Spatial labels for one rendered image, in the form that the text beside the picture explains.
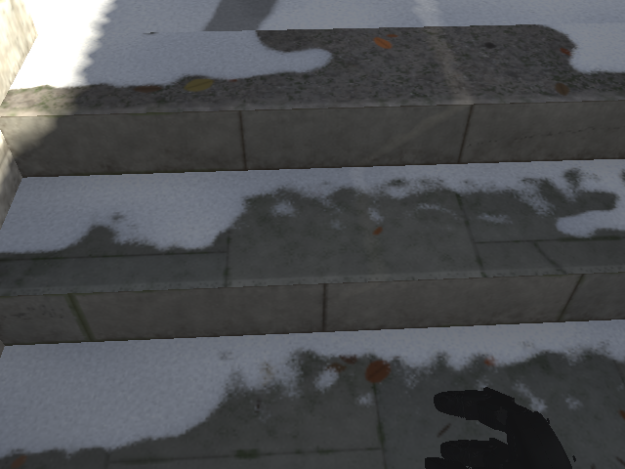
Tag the robot right hand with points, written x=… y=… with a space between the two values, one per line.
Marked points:
x=532 y=443

